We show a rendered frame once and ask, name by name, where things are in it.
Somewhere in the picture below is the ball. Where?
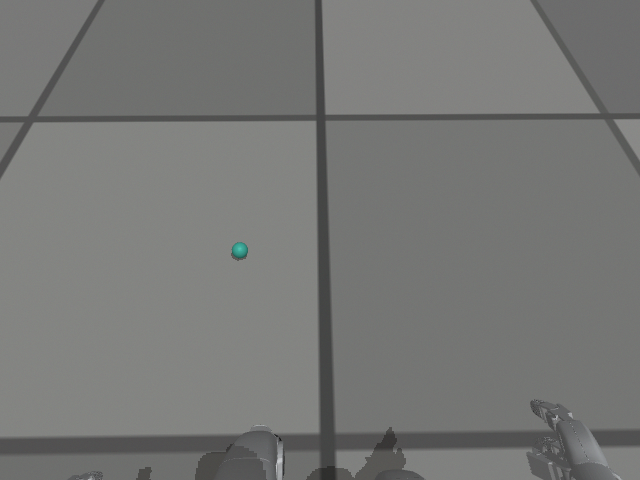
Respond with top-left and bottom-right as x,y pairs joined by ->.
232,242 -> 248,258

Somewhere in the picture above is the right robot arm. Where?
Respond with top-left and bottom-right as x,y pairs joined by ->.
569,463 -> 623,480

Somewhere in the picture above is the right robot hand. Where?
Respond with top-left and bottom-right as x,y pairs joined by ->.
526,400 -> 609,480

